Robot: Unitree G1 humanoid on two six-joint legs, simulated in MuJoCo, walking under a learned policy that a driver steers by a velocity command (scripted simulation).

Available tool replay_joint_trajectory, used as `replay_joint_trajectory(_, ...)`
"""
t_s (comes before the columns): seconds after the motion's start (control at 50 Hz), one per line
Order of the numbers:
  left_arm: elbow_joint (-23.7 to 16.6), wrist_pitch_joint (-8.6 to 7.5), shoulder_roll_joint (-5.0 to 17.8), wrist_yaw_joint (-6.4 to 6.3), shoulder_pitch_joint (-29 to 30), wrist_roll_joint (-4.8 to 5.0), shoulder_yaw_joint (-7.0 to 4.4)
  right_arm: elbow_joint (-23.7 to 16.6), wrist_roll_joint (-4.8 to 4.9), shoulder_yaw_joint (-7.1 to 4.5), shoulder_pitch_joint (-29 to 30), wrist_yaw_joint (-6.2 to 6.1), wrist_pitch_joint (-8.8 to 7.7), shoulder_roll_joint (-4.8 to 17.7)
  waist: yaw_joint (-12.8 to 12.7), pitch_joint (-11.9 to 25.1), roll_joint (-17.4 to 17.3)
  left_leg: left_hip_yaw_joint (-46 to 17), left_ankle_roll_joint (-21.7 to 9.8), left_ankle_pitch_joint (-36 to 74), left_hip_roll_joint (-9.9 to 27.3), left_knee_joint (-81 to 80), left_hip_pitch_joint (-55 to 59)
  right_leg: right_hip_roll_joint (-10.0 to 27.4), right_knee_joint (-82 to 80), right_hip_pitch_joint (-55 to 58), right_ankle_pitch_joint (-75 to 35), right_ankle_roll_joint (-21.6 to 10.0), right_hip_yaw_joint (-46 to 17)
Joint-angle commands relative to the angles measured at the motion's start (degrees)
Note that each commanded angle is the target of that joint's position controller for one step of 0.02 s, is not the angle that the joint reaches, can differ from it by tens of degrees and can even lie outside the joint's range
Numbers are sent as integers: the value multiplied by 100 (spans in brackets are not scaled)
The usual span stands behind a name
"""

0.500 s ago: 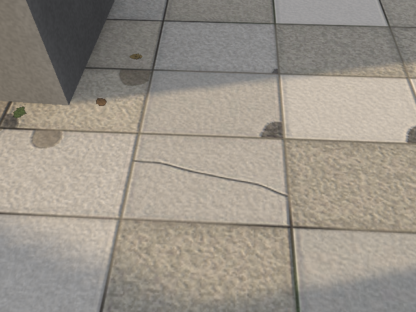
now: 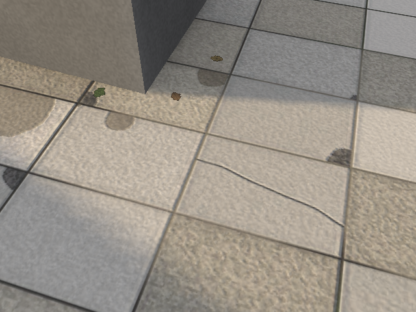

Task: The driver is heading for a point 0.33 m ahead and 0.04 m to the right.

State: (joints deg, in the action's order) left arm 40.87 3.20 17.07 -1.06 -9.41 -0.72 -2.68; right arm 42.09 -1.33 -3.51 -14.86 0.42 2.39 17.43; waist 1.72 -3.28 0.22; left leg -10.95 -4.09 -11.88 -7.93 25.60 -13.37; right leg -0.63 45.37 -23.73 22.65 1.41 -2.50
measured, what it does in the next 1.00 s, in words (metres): walks ahead: right foot, then left foot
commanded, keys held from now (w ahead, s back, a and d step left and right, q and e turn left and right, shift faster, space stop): no key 0.30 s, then w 0.38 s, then no key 0.32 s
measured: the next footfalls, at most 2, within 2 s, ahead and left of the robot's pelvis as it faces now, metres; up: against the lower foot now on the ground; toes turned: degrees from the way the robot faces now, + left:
right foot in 0.10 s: +0.06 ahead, -0.12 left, +0.00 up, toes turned +4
left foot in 0.42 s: +0.01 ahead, +0.08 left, +0.00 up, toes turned -1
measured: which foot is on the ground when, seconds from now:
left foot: down 0.00-0.10, up 0.12-0.40, down 0.42-0.78, up 0.80-1.00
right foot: up 0.00-0.08, down 0.10-0.44, up 0.46-0.76, down 0.78-1.00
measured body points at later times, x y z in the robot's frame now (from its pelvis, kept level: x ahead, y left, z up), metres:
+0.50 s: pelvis +0.03 -0.02 +0.00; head +0.04 -0.02 +0.45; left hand +0.10 +0.24 -0.13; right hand +0.10 -0.29 -0.13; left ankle -0.03 +0.08 -0.74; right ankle +0.02 -0.12 -0.73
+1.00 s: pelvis +0.20 -0.08 +0.00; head +0.23 -0.10 +0.45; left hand +0.25 +0.18 -0.12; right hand +0.27 -0.33 -0.15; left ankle +0.18 +0.05 -0.68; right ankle +0.23 -0.15 -0.74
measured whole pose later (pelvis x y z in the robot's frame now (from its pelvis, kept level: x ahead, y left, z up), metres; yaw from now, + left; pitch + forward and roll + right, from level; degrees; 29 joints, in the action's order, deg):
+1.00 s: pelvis +0.20 -0.08 +0.00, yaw +3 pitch -1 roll +1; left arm 49.8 -3.3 12.3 0.1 -15.0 -1.1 -0.5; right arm 55.2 -1.3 -1.3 -13.0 0.1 -0.8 14.6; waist 0.4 -5.2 -2.0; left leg -0.7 -1.7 -20.4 -0.2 54.4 -23.3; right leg -1.8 21.3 -11.7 8.7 -4.6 4.4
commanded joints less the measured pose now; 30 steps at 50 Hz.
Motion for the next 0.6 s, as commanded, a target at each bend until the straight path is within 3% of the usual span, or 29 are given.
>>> replay_joint_trajectory(0.02, -395, -114, 450, -47, -56, 56, -74, -311, -19, -206, 81, -28, -47, 878, -52, 551, -756, -1548, -784, 2260, 1584, -320, 321, -111, -593, 477, 71, -145, 94)
replay_joint_trajectory(0.06, -282, -174, 343, -86, -428, 36, -34, -288, 61, -153, 273, -68, -29, 791, -328, 527, -639, -1550, -481, 1958, 1376, -102, 25, -116, -1983, 1339, -699, -253, 123)
replay_joint_trajectory(0.08, -260, -235, 398, -130, -499, -27, -25, -278, 99, -91, 240, -97, -48, 630, -348, 529, -389, -1448, -185, 1159, 1172, 66, -315, 210, -2692, 1878, -1197, -320, -188)
replay_joint_trajectory(0.1, -363, -295, 706, -170, -391, -132, -24, -284, 84, 26, -100, -100, -78, 200, -130, 692, 775, -741, 138, -478, 614, 983, -675, 1489, -3239, 2280, -1289, -542, -1528)
replay_joint_trajectory(0.12, -440, -272, 1118, -115, -69, -91, -90, -282, 76, -39, -211, -147, -52, 434, -40, 419, 1177, 141, 242, -2005, -182, 1448, -1017, 2211, -3195, 1628, -2198, -1258, -2413)
replay_joint_trajectory(0.14, -335, -282, 904, -65, -236, -43, -70, -199, -12, -117, -121, -157, -15, 718, -146, 381, 883, 147, 306, -2117, 128, 2172, -723, 2225, -3124, 1252, -2278, -1621, -2351)
replay_joint_trajectory(0.16, -313, -314, 579, -28, -60, -8, 36, -113, 29, -126, -64, -119, 0, 679, -55, 213, 656, 110, 343, -1819, 200, 2384, -662, 1875, -3117, 1112, -2202, -1544, -1914)
replay_joint_trajectory(0.18, -315, -325, 454, -20, 128, -28, 76, -12, 61, -110, -86, -86, 12, 586, 13, 135, 639, 138, 415, -1554, 227, 2482, -582, 1515, -3071, 1052, -2210, -1347, -1440)
replay_joint_trajectory(0.22, -238, -354, 449, -61, 124, -35, 89, 107, 45, -66, -148, -16, 36, 469, 14, 257, 874, 288, 523, -1356, 230, 2383, -577, 1172, -2887, 1386, -2893, -1168, -968)
replay_joint_trajectory(0.3, 0, -334, 480, -17, -213, -31, 80, 230, 94, 80, 165, -39, 71, 227, -215, 445, 858, 745, 605, -1369, 425, 1180, -249, 1074, -2559, 1844, -3387, -1177, -794)
replay_joint_trajectory(0.34, 154, -284, 633, 27, -471, -73, 11, 327, 72, 116, 174, -71, 56, 239, -325, 549, 990, 1026, 508, -1243, 359, 566, 10, 1018, -2763, 1875, -1656, -1171, -1019)
replay_joint_trajectory(0.36, 235, -227, 781, 49, -569, -65, -62, 373, 22, 110, 146, -77, 18, 286, -304, 406, 985, 1206, 417, -1120, 295, 281, 99, 990, -2876, 1724, -545, -1170, -1156)
replay_joint_trajectory(0.4, 300, -153, 737, 76, -577, -42, -97, 482, -48, 144, 72, -88, -105, 238, -195, 81, 781, 1219, 140, -863, 362, -337, 733, 915, -2985, 937, 1158, -1071, -1289)
replay_joint_trajectory(0.42, 256, -170, 615, 89, -428, -39, -81, 559, -80, 148, -126, -102, -183, 278, -42, 12, 568, 879, -54, -1064, 602, -418, 1235, 842, -2812, 331, 1497, -986, -1258)
replay_joint_trajectory(0.44, 61, -230, 390, 123, -28, -8, -21, 657, -112, 98, -520, -133, -259, 554, 213, -27, -79, -37, -373, -1788, 1207, -716, 1742, 520, -2156, -553, 1370, -805, -851)
replay_joint_trajectory(0.46, -180, -309, 201, 162, 496, 0, 32, 835, -22, -14, -962, -148, -306, 909, 458, -220, -1008, -1462, -834, -3019, 1979, -1511, 1761, -215, -963, -1242, 722, -570, 129)
replay_joint_trajectory(0.48, -325, -374, 386, 165, 802, -92, -15, 961, -36, -74, -1109, -132, -351, 1036, 564, -733, -1182, -2232, -1189, -2905, 2693, -1977, 1630, -133, -233, -1775, 591, -548, 431)
replay_joint_trajectory(0.5, -315, -432, 522, 171, 798, -99, -73, 972, -64, -35, -1031, -120, -411, 836, 451, -868, -817, -2192, -1294, -2430, 2747, -2001, 1632, 93, 273, -1992, 483, -552, 202)
replay_joint_trajectory(0.52, -213, -474, 526, 211, 555, -93, -88, 949, -39, -16, -878, -117, -459, 736, 282, -748, -679, -1840, -1209, -1997, 2552, -1975, 1792, 190, 480, -2017, 317, -527, 143)
replay_joint_trajectory(0.6, -151, -506, 359, 393, 493, -122, -57, 1033, -1, 34, -720, -82, -616, 528, 104, -321, -733, -475, -883, -131, 1899, -1867, 1680, 273, 302, -1407, -400, -352, 453)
